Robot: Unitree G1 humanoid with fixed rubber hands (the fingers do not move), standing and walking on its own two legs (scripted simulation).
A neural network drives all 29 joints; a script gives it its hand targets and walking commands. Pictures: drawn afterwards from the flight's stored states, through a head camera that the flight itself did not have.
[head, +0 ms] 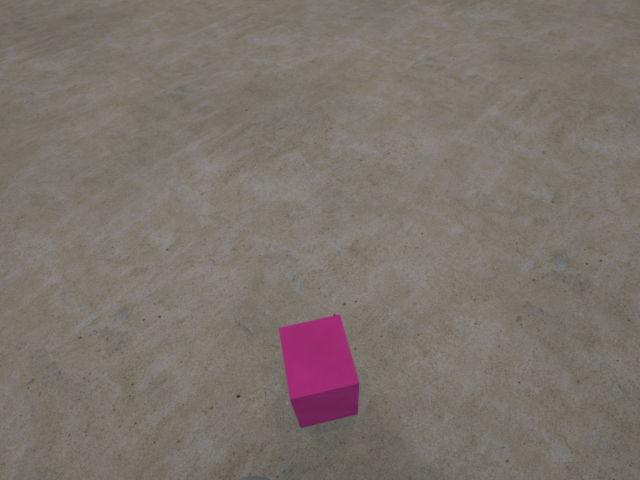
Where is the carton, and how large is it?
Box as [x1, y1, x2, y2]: [279, 314, 358, 427]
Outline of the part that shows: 339,314 279,328 290,400 301,427 357,413 358,381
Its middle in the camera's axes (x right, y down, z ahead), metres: +0.00 +0.40 +1.13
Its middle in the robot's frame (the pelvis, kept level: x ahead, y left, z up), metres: +0.50 +0.06 -0.65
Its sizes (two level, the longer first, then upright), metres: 0.201 0.178 0.269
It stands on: the floor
